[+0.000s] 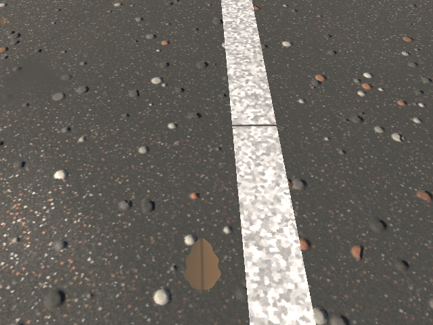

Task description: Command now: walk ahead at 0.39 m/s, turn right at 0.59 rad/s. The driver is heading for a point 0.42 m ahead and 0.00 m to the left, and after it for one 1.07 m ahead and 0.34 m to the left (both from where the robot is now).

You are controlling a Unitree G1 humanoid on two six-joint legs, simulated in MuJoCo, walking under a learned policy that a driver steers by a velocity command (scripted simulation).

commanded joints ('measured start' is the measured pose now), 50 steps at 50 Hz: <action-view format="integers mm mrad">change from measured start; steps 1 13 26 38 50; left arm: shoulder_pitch -100 -240 54 -20 103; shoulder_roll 126 4 111 86 7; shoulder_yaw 23 -10 23 27 -11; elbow -140 -172 -56 42 10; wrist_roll -6 5 23 36 39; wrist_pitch -38 -51 -78 -130 -91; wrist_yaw -4 -56 -43 -18 -1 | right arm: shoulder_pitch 123 173 115 -19 227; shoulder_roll -180 -150 -140 -35 -300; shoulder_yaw -49 -22 3 18 -78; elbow -22 24 15 -19 -91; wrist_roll -12 -4 41 19 28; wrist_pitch -11 1 -15 36 56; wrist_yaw -4 -14 2 26 30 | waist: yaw -65 -111 65 17 -69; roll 230 128 -31 7 318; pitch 100 131 -83 125 -277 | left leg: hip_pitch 309 223 -439 -382 668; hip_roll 420 270 151 139 337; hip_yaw -588 53 -53 -12 -693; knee -309 -348 783 285 -65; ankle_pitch -560 154 -161 347 -31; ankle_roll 209 145 20 -6 446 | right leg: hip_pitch -573 -421 403 214 -318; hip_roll -104 -171 -404 -305 -18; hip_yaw -23 -166 169 -313 -277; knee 367 120 -399 -609 737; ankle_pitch -67 411 277 557 -113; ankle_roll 16 81 -180 -113 78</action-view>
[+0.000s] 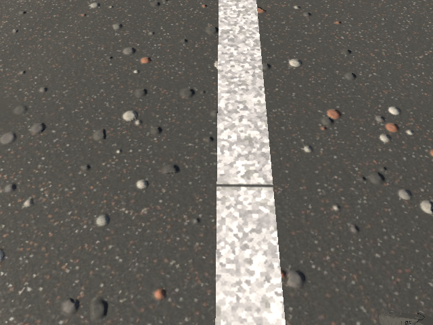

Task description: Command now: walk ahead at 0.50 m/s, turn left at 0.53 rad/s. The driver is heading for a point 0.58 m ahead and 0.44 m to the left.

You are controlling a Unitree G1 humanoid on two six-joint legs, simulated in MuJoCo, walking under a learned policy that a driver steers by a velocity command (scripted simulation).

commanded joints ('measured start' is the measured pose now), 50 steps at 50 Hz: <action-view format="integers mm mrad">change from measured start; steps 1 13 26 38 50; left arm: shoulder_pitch -32 -291 -37 -71 0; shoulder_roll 124 55 128 157 108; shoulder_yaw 5 -19 29 33 -9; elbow -147 -216 -169 -74 -126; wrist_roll -12 14 6 3 8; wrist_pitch -86 -63 -73 -69 -73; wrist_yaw -29 -26 -33 -22 -26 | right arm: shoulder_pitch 318 199 215 26 342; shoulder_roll -234 -186 -181 -61 -301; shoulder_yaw -77 -59 -41 -16 -103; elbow -27 -19 -51 -116 -113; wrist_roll -5 -5 3 -3 1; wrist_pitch -7 -12 5 13 12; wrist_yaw -20 -66 -71 -28 -28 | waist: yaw -152 -78 52 35 -128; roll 122 57 -110 -73 202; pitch -437 -65 -146 -16 -474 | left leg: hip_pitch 937 232 -267 -179 968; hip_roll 364 96 62 148 383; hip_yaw -883 -302 -216 -118 -926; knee -317 -374 683 200 -293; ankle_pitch -195 149 -292 113 -239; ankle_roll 322 128 -100 -117 332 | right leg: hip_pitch -745 -502 114 -54 -741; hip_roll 79 9 -308 -199 75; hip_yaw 333 237 752 169 251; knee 737 -78 -463 -590 653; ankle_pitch -98 486 -44 511 -152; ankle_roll -8 82 -196 -178 10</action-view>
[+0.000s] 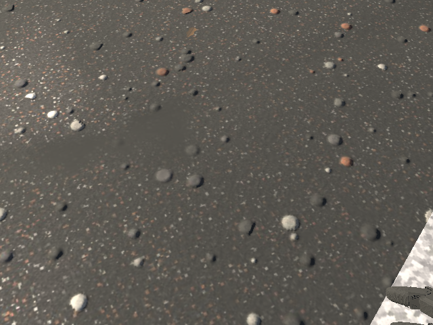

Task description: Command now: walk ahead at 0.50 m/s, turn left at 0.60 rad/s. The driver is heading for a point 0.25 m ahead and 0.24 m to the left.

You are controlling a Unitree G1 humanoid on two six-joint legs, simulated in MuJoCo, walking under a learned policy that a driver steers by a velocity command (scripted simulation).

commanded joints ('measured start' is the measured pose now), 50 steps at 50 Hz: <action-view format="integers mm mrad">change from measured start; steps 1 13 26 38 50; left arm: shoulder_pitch -109 -314 -122 -213 -162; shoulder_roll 145 39 69 42 38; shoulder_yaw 12 -21 3 -29 -40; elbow -171 -206 -178 -85 -18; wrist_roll -27 18 21 5 19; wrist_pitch -76 -48 -35 7 23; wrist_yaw -19 -21 -36 -30 -15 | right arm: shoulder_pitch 333 230 288 177 111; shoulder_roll -207 -169 -159 -62 -62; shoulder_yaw -69 -50 -31 0 4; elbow -1 49 90 90 107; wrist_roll -9 -8 -8 -48 -40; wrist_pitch -26 -33 13 58 24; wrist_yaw -10 -58 -81 -72 -70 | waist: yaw -189 -109 -20 -91 -49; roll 114 61 -80 -103 30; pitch -361 -66 -243 -161 -112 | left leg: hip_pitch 889 234 -136 443 337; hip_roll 335 104 -15 58 79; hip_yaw -763 -303 -224 -111 -162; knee -349 -404 663 -226 -161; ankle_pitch -204 82 -413 68 165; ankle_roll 277 136 -152 -104 -66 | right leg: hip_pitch -765 -453 143 -258 -162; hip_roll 66 53 -245 -66 48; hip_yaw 243 195 584 277 157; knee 567 -182 -443 -501 -381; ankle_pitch -19 546 681 343 397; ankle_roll -29 48 -271 -159 -38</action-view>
